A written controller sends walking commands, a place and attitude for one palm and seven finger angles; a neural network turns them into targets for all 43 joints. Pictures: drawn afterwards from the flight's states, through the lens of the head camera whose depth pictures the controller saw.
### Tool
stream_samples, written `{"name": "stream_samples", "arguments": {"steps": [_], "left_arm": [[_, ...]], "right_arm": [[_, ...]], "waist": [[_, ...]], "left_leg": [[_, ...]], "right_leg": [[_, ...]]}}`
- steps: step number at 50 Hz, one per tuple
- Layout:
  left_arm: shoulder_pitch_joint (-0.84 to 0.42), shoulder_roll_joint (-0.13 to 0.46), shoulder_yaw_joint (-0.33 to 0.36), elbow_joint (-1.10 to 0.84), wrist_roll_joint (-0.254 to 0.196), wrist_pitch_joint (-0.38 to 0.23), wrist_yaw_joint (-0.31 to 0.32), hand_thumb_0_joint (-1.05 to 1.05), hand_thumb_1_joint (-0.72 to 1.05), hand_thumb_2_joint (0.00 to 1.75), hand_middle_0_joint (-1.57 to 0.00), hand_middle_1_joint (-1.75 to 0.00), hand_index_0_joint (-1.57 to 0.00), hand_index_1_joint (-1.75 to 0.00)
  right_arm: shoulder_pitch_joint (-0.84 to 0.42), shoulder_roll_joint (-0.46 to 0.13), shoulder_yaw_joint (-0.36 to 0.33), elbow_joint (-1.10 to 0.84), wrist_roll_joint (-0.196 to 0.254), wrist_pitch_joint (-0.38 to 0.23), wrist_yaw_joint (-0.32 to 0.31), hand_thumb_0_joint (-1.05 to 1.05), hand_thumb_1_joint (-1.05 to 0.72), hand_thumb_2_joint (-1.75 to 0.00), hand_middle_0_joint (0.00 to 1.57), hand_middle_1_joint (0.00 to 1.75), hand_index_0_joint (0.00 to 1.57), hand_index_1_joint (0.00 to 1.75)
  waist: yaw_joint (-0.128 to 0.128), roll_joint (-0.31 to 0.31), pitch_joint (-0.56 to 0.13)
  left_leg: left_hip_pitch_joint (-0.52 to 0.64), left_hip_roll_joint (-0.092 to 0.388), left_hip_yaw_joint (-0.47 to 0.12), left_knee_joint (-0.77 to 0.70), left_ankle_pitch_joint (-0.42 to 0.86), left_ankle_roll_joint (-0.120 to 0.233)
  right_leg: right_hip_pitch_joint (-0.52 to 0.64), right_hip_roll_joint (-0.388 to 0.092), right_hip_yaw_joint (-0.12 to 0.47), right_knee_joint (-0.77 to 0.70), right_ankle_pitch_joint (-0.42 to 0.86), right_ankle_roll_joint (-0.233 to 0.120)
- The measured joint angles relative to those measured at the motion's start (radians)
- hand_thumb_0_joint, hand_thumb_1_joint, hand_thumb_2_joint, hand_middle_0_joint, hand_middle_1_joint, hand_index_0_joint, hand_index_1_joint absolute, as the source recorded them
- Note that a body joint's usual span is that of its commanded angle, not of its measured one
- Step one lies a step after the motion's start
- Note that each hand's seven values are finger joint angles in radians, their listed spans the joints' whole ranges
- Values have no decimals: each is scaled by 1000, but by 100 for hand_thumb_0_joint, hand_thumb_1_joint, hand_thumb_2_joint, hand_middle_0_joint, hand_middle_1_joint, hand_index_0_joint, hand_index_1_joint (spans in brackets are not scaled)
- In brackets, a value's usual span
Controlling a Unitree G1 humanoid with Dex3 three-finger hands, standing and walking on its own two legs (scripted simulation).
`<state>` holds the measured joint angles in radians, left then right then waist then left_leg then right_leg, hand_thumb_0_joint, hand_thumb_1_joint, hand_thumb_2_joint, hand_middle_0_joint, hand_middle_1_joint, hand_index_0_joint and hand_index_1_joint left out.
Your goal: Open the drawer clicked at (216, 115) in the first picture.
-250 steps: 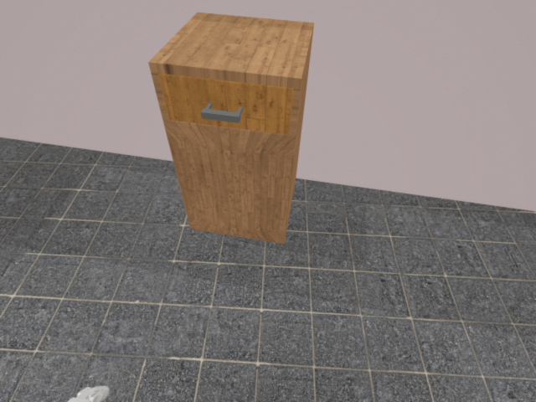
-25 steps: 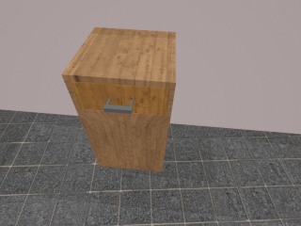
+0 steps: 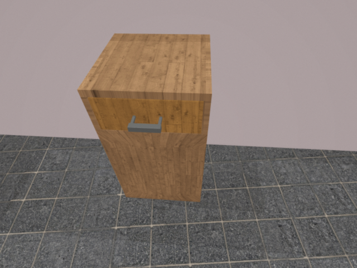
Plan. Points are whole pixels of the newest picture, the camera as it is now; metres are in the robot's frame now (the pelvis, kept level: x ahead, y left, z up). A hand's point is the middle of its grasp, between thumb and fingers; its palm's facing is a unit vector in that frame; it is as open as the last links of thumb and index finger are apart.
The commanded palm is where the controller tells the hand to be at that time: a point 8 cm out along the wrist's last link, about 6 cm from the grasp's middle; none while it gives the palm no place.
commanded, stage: look again from close up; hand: left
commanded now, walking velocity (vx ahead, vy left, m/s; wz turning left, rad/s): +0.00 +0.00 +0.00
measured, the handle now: (145, 123) +0.60 +0.16 -0.07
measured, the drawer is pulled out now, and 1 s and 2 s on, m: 0.00 0.00 0.00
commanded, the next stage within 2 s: shuffle to correct the standing spot in 0.24 s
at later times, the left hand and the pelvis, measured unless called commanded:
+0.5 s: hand out of the picture +0.00 +0.14 -0.18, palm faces +0.04 -0.98 -0.18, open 7.3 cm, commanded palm none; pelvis +0.02 -0.02 +0.00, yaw +0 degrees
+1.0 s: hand out of the picture +0.13 +0.15 -0.17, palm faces +0.08 -0.96 -0.28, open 7.3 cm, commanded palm none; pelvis +0.09 -0.05 +0.00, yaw +3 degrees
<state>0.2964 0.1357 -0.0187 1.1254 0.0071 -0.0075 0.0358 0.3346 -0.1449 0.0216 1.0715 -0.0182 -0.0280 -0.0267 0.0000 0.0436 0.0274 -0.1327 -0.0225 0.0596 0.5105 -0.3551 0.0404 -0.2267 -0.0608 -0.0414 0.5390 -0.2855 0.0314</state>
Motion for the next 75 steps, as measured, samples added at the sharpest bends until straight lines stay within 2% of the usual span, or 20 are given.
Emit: {"name": "stream_samples", "arguments": {"steps": [20, 29, 34, 36, 40, 42, 45, 46, 48, 50, 53, 58, 60, 63, 66, 68, 72, 75], "left_arm": [[-10, -9, 11, 0, 3, -2, -8, 1, 92, 90, -20, -30, -20, -30], [19, -9, 29, -4, 12, -8, -27, 1, 91, 90, -20, -30, -20, -30], [41, -7, 43, -5, 11, -22, -26, 1, 91, 90, -20, -30, -20, -30], [46, -3, 45, 3, 11, -13, -23, 1, 91, 90, -20, -30, -20, -30], [13, -5, 44, 11, 5, 15, -12, 1, 91, 90, -20, -30, -20, -30], [-25, -1, 48, -5, 3, 17, -10, 1, 91, 90, -20, -30, -20, -30], [-56, 29, 57, -47, 3, -3, -8, 2, 93, 90, -20, -30, -20, -30], [-60, 36, 59, -57, 3, -13, -6, 2, 93, 90, -20, -30, -20, -30], [-71, 37, 54, -67, 3, -21, -2, 2, 93, 90, -20, -30, -20, -30], [-84, 33, 48, -80, 7, -20, 3, 1, 93, 90, -20, -30, -20, -30], [-103, 24, 45, -97, 11, -12, 7, 1, 92, 90, -20, -30, -20, -30], [-110, 23, 56, -121, 17, 5, 8, 1, 94, 90, -20, -30, -21, -30], [-102, 27, 58, -125, 17, 10, 3, 1, 94, 90, -20, -30, -21, -30], [-78, 31, 60, -121, 12, 23, -1, 1, 93, 90, -20, -30, -21, -30], [-45, 31, 42, -112, 7, 24, 9, 1, 92, 90, -20, -30, -21, -30], [-17, 31, 33, -114, 12, 27, 6, 1, 92, 90, -20, -30, -21, -30], [0, 36, 26, -119, 14, 41, -3, 1, 91, 90, -20, -30, -21, -30], [-2, 39, 22, -131, 14, 32, -8, 1, 91, 90, -20, -30, -21, -30]], "right_arm": [[-16, -3, -3, 38, 1, 0, -6, 0, -91, -90, 20, 30, 20, 30], [16, 1, -13, 41, -8, 1, 3, 0, -91, -90, 20, 30, 20, 30], [20, 9, -16, 38, -7, -6, 4, 0, -91, -90, 20, 30, 20, 30], [18, 16, -16, 39, -8, -23, 0, 0, -91, -90, 20, 30, 20, 30], [29, 24, -13, 34, -15, -37, -22, 0, -91, -90, 20, 30, 20, 30], [36, 31, -11, 37, -13, -25, -25, 0, -91, -90, 20, 30, 20, 30], [51, 43, -11, 47, 5, -1, -21, 0, -91, -90, 20, 30, 20, 30], [53, 42, -15, 50, 11, 6, -19, 0, -91, -90, 20, 30, 20, 30], [43, 31, -30, 53, 18, 25, -20, 0, -91, -90, 20, 30, 20, 30], [13, 20, -44, 46, 18, 43, -21, 0, -91, -90, 20, 30, 20, 30], [-49, 9, -55, 21, 17, 55, -14, 1, -91, -90, 20, 30, 20, 30], [-124, -8, -66, -24, 9, 57, -6, 1, -93, -90, 20, 30, 20, 30], [-137, -18, -68, -38, 8, 51, -3, 1, -94, -90, 20, 30, 20, 30], [-135, -26, -65, -56, 6, 31, -1, 1, -93, -90, 20, 30, 19, 30], [-124, -32, -64, -87, 2, 53, 11, 1, -93, -90, 20, 30, 19, 29], [-109, -35, -61, -112, -3, 57, 18, 1, -92, -90, 20, 30, 19, 29], [-70, -32, -46, -147, -11, 41, 24, 0, -92, -90, 20, 30, 19, 29], [-51, -38, -40, -146, -10, 35, 16, 0, -94, -90, 20, 30, 20, 30]], "waist": [[3, -21, 20], [3, -23, 4], [3, -39, 4], [5, -58, 5], [-14, -45, 27], [-19, -38, 48], [-4, -48, 67], [-1, -47, 64], [-6, -30, 55], [-7, -19, 55], [-6, -23, 68], [11, -51, 72], [17, -60, 66], [16, -58, 46], [19, -52, 23], [10, -47, -3], [-4, -34, -30], [-1, -21, -22]], "left_leg": [[17, 20, -9, -31, 6, -27], [-8, 41, -25, 73, -82, -37], [-23, 50, -20, 134, -136, -26], [-2, 40, -9, 112, -146, -41], [55, 39, -1, 53, -114, -20], [80, 36, -4, 26, -78, -20], [79, 24, 4, 69, -42, -27], [59, 24, 2, 118, -38, -28], [-10, 22, -23, 251, -135, -25], [-84, 18, -39, 367, -197, -26], [-169, 22, -41, 433, -190, -38], [-218, 26, -24, 336, -128, -59], [-198, 26, -14, 241, -80, -61], [-122, 35, -6, 42, 75, -48], [-138, 43, 2, 116, 36, -28], [-142, 38, 9, 139, 10, -16], [-140, 15, 23, 119, 18, 14], [-130, -6, 33, 73, 46, 31]], "right_leg": [[5, 19, -11, -3, -14, -25], [-8, 35, -28, 84, -98, -42], [-10, 33, -43, 125, -148, -40], [-24, 22, -36, 169, -161, -45], [-117, 31, -29, 380, -295, -66], [-133, 28, -41, 327, -249, -67], [-97, 20, -52, 113, 46, -69], [-89, 18, -54, 108, 42, -78], [-80, 20, -70, 107, -28, -94], [-74, 21, -80, 88, -42, -100], [-68, 24, -85, 42, -6, -100], [-71, 25, -83, 2, 32, -102], [-75, 26, -82, 7, 34, -97], [-86, 36, -88, 55, 13, -84], [-78, 41, -81, 72, 3, -71], [-78, 35, -73, 81, -2, -64], [-88, 21, -49, 84, -17, -53], [-84, 17, -21, 46, 18, -49]]}}
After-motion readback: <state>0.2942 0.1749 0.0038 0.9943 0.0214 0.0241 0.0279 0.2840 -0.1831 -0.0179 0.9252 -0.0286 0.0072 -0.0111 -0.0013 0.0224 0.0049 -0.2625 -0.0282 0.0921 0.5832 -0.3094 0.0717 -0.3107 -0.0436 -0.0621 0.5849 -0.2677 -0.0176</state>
